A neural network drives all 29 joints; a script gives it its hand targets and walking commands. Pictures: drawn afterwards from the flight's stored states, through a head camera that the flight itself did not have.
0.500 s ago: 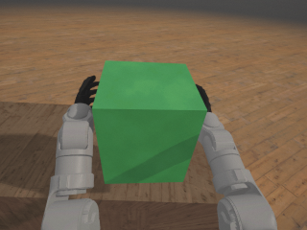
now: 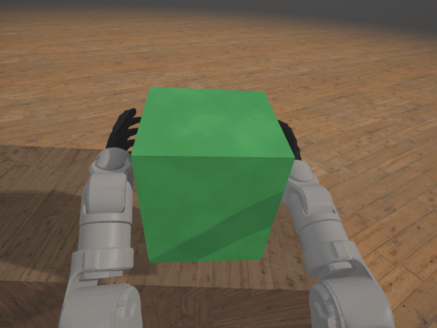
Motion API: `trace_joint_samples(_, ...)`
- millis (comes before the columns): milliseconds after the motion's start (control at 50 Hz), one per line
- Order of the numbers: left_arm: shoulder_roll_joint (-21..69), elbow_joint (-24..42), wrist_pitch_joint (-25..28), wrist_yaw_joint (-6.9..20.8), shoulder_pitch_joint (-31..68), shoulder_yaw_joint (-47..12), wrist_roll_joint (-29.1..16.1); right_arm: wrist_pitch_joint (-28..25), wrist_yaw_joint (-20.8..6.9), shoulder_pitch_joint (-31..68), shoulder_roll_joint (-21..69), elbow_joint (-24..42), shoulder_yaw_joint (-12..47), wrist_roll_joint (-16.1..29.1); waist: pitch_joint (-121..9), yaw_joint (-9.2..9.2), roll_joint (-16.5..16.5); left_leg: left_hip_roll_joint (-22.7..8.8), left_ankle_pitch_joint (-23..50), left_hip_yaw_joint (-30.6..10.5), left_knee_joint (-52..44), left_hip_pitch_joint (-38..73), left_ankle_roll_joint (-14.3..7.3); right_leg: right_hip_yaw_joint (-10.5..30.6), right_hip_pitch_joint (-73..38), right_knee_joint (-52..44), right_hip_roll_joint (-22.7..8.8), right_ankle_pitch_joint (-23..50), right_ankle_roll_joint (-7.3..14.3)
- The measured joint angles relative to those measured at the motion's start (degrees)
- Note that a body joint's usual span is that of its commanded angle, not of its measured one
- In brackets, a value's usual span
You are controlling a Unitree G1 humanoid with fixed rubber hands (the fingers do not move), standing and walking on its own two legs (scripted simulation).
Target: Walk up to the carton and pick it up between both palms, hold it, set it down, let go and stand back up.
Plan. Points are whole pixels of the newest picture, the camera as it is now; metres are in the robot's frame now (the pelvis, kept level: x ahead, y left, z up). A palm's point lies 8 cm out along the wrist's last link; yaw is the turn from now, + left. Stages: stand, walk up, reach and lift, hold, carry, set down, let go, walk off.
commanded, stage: hold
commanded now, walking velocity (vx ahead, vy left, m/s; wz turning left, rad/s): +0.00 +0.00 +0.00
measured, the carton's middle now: (207, 176) +0.36 +0.02 +0.17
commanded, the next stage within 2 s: set down in 0.74 s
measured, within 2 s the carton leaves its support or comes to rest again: neither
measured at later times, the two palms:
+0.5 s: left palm (118, 152) +0.36 +0.17 +0.22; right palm (288, 162) +0.37 -0.13 +0.20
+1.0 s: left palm (118, 142) +0.36 +0.17 +0.24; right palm (290, 157) +0.37 -0.13 +0.21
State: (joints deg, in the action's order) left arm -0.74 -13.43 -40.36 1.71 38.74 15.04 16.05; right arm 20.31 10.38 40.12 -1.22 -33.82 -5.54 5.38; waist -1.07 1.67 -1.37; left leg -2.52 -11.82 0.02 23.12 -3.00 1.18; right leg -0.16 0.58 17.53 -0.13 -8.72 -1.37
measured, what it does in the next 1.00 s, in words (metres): stands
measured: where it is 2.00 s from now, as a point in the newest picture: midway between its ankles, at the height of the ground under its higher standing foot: outside the picture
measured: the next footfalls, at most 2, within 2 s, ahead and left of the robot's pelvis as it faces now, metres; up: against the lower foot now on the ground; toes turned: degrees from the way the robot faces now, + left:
none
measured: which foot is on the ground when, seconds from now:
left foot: down 0.00-1.00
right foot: down 0.00-1.00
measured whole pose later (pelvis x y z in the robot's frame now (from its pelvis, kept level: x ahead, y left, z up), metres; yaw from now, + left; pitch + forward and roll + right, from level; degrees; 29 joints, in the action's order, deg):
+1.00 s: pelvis +0.00 +0.00 +0.00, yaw +0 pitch -8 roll -1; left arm -0.6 -13.1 -36.9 2.6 40.3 15.7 16.5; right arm 15.2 10.7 40.1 -1.2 -33.8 -5.7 5.4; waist -1.0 1.7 -1.5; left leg -2.5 -11.8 0.0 23.1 -2.9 1.2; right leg -0.2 0.5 17.5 -0.1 -8.7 -1.4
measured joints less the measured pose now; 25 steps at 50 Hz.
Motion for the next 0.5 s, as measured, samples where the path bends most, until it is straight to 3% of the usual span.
trace_joint_samples(500,0.0,0.3,-0.1,0.0,-0.1,0.0,0.0,0.0,0.0,0.0,0.0,0.1,0.0,0.1,0.0,0.00,0.0,0.0,0.0,0.0,0.0,0.0,0.0,0.0,0.0,0.0,0.0,0.0,0.0)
